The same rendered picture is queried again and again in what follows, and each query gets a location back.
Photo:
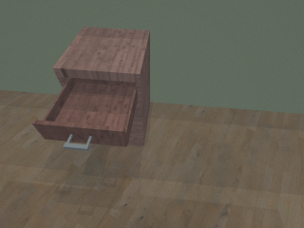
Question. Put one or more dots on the drawer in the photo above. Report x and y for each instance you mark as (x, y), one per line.
(102, 109)

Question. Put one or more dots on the handle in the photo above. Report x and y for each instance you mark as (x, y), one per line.
(77, 146)

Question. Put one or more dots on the cabinet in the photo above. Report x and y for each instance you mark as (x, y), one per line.
(112, 54)

